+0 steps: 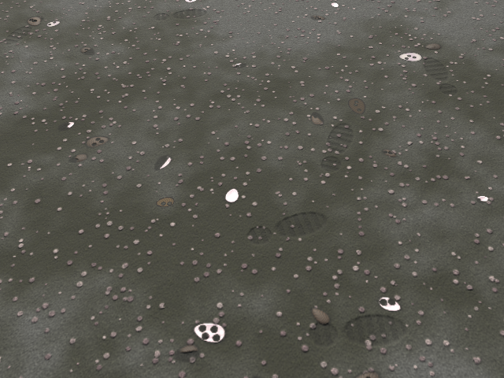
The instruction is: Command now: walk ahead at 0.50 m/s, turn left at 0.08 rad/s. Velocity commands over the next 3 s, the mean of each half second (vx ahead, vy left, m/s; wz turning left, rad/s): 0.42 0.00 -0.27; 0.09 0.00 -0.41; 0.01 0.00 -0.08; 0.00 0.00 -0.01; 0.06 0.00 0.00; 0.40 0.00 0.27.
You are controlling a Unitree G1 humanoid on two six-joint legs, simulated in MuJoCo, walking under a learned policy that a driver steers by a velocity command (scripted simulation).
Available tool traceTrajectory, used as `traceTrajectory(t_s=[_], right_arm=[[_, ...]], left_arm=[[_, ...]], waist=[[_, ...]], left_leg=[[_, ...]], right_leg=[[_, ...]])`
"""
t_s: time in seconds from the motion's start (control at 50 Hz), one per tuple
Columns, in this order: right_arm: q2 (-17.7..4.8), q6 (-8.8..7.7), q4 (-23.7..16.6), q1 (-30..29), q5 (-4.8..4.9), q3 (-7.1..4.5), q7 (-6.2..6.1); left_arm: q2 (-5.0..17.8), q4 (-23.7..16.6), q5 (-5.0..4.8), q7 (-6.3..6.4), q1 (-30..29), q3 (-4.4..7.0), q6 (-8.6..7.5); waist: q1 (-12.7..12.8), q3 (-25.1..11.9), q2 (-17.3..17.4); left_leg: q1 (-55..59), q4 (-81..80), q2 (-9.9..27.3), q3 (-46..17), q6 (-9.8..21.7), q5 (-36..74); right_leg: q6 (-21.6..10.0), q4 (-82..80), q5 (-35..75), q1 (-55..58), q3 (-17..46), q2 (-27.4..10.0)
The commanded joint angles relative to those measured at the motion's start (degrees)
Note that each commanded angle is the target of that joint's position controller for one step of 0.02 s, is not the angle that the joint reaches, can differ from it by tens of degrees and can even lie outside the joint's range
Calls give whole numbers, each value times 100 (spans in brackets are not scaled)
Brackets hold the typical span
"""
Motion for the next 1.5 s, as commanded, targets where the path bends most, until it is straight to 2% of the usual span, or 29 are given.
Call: traceTrajectory(t_s=[0.02, 0.12, 0.2, 0.26, 0.3, 0.32, 0.34, 0.36, 0.38, 0.42, 0.48, 0.54, 0.68, 0.74, 0.76, 0.78, 0.8, 0.82, 0.84, 0.86, 0.94, 1.06, 1.12, 1.14, 1.16, 1.18, 1.22, 1.3, 1.5], right_arm=[[-270, -35, -409, -71, -48, -71, -13], [-110, -150, -633, -1071, -70, 1, 33], [-213, -253, -812, -1679, 2, -26, 134], [-457, -337, -795, -1468, 19, -123, 160], [-837, -375, -530, -371, -89, -309, 78], [-1316, -359, -473, 559, -229, -419, 1], [-1537, -256, -412, 592, -253, -445, 31], [-973, -207, -509, 475, -192, -320, 32], [-650, -178, -533, 178, -142, -220, 12], [-403, -135, -479, -421, -135, -141, 35], [-528, -179, -377, -860, -217, -200, 10], [-691, -146, -263, -941, -164, -268, -96], [-1040, 97, -64, -824, 23, -373, -122], [-1103, 175, -8, -830, 155, -399, -106], [-982, 184, 87, -633, 151, -367, -92], [-750, 167, 89, -371, -24, -285, -72], [-441, 147, -157, -275, -263, -120, -40], [-695, 179, -68, -604, -168, -196, -24], [-793, 235, -117, -799, 12, -226, -25], [-694, 276, -45, -781, 25, -211, -73], [-601, 431, 135, -498, -50, -200, -172], [-496, 472, 177, -658, -49, -113, -162], [-381, 421, 312, -418, -151, -70, -85], [-552, 395, 310, -352, -238, -77, -81], [-937, 389, 280, -478, -215, -144, -109], [-705, 369, 360, -709, -174, -106, -84], [-412, 268, 309, -932, -242, -3, -69], [-453, 145, 517, -579, -145, 22, -135], [-348, 194, 851, -468, -119, 78, -164]], left_arm=[[822, -290, -41, 29, -108, 191, -104], [994, -45, -137, 112, 288, 240, 16], [1063, 129, -191, 156, 664, 271, 126], [1162, 151, -184, 211, 606, 321, 216], [937, 97, -128, 223, 509, 239, 246], [574, -163, 27, 249, 399, 110, 243], [171, -253, -103, 252, 1330, -3, 173], [801, -123, -194, 279, 1146, 146, 192], [1036, -225, -213, 293, 656, 237, 250], [931, -282, -109, 323, 405, 281, 421], [601, -405, -152, 313, 460, 261, 670], [509, -638, -99, 272, 103, 230, 722], [677, -1134, -90, 2, -751, 290, 791], [737, -1251, -79, -41, -702, 357, 832], [887, -1195, -40, 9, -458, 430, 812], [1455, -1183, -10, 132, -61, 591, 788], [1920, -1351, 105, 202, -153, 609, 764], [1374, -1318, 108, 157, 7, 452, 676], [1218, -1265, 93, 127, -169, 374, 599], [1082, -1213, 27, 128, -440, 340, 559], [937, -1194, 65, 187, -1084, 248, 568], [867, -883, 78, 198, -1069, 205, 580], [601, -689, 15, 169, -1075, 80, 591], [466, -588, 72, 156, -875, 30, 562], [462, -561, 148, 117, -597, 40, 528], [361, -557, 157, 142, -701, 27, 535], [598, -523, 111, 212, -1102, 102, 592], [505, -315, 95, 254, -945, 107, 623], [459, 300, 30, 305, -742, 151, 576]], waist=[[-116, -83, -672], [182, 93, -582], [335, 180, -650], [71, 75, -813], [-507, -610, -703], [-848, -1603, 90], [-367, -2333, 1781], [-526, -2053, 1044], [-515, -1378, 632], [-170, -734, 270], [130, -418, 527], [88, -416, 376], [-184, -359, 322], [-51, -377, 297], [50, -533, 45], [100, -949, -899], [-73, -1214, -2175], [312, -1764, -1270], [249, -1439, -1001], [102, -1209, -769], [-273, -917, -911], [-56, -746, -1079], [-278, -537, -856], [-191, -535, -549], [169, -421, 243], [208, -357, 785], [54, -73, 507], [-65, -2, 99], [-141, -152, -282]], left_leg=[[-814, -603, 376, -101, -138, 495], [-406, -2523, 165, 48, -259, 1968], [-84, -3234, -53, 13, -252, 2114], [499, -3608, -129, -16, -91, 1582], [2288, -3801, 27, -30, 226, 1742], [3941, -3471, 1227, -1106, 586, 2742], [5321, -3781, 2423, -3189, 1493, 3005], [4891, -3983, 2194, -3145, 1387, 2832], [4244, -3961, 2007, -2134, 1202, 3312], [2910, -4206, 1589, -1097, 1070, 3999], [1837, -4786, 1378, -238, 1147, 3946], [1900, -4937, 1409, 244, 1162, 3871], [2402, -4595, 1532, 778, 933, 3153], [2550, -3867, 1507, 852, 647, 3064], [2362, -3222, 1216, 1043, 404, 3006], [1529, -1964, 740, 1373, -42, 1929], [-315, -157, -132, 1299, -549, -1966], [-414, 569, -83, 230, -556, -2268], [-523, 708, 47, 110, -489, -1935], [-579, 434, 144, 54, -439, -1597], [408, -502, 60, 154, -568, -705], [1245, -2247, -1, 203, -506, -246], [2146, -3858, -70, 314, -256, 923], [2468, -4012, 331, -149, -96, 1397], [2309, -3982, 787, -494, 167, 1534], [1326, -4294, 782, -636, 370, -17], [819, -4500, 465, -409, 70, -706], [1217, -4205, 253, -144, -78, -90], [1626, -4043, 107, 16, -19, 704]], right_leg=[[-1104, -1329, 940, 571, 1513, -1559], [-898, -1349, 1146, 480, 979, -1249], [-834, -1036, 867, 733, 1254, -1427], [-662, -572, 886, 962, 1588, -1581], [-319, 845, 1617, 544, 1273, -1042], [3, 2733, 244, -525, 868, -506], [325, 4396, -2823, -2362, 642, 84], [410, 5023, -2713, -2717, 1080, -237], [452, 5135, -2369, -2890, 946, -400], [554, 4799, -1846, -2472, 727, -745], [653, 4381, -1278, -1846, 514, -818], [637, 3484, -508, -1800, 459, -889], [341, 1887, -176, -1298, 80, -746], [72, 920, -141, -789, -114, -519], [-97, 361, 527, -102, -86, -342], [-435, 199, 2931, 1120, 909, -1058], [-1700, 282, 4494, 2138, 2903, -2571], [-1959, 180, 4232, 1925, 2883, -2664], [-1692, 172, 3901, 1671, 2267, -2346], [-1338, 139, 3245, 1429, 1910, -2011], [-1098, -186, 2519, 283, 1322, -1580], [-1043, -303, 773, 22, 1464, -1522], [-562, -186, -476, -407, 1389, -1207], [-238, 26, -874, -618, 1238, -957], [23, 339, -1231, -721, 812, -503], [232, 397, -851, -19, 453, -310], [208, 494, -382, 415, 531, -397], [98, 330, -142, 247, 684, -481], [193, 354, 686, 448, 652, -513]])
Next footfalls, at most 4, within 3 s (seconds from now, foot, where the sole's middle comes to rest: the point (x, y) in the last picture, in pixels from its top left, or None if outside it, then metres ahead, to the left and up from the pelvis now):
0.30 left None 0.34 0.15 -0.78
0.78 right None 0.36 -0.12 -0.78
1.14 left None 0.42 0.12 -0.78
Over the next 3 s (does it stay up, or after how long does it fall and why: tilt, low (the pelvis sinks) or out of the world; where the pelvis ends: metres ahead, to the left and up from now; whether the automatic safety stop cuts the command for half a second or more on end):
stays up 0.55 -0.10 -0.02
